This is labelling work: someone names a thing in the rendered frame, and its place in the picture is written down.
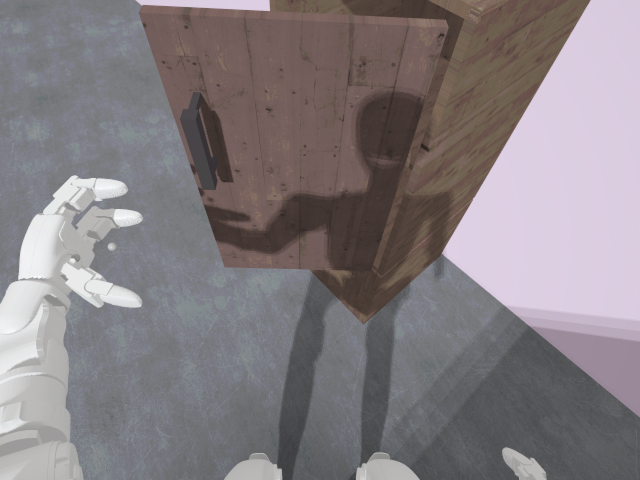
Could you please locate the right robot hand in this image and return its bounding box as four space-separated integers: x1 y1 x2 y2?
502 447 547 480

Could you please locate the left robot forearm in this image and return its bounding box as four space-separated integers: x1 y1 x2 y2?
0 279 71 457

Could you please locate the handle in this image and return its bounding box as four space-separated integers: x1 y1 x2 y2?
180 92 218 190

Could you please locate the robot left upper arm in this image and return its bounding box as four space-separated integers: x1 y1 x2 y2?
0 441 84 480

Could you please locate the robot left thigh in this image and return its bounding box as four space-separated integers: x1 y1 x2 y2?
224 459 282 480

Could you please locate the cupboard door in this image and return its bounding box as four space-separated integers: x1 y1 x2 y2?
139 5 449 271

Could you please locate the robot left shin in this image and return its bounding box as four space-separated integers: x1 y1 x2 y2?
249 453 270 462

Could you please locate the left robot hand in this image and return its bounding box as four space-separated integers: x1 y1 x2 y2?
18 175 143 308

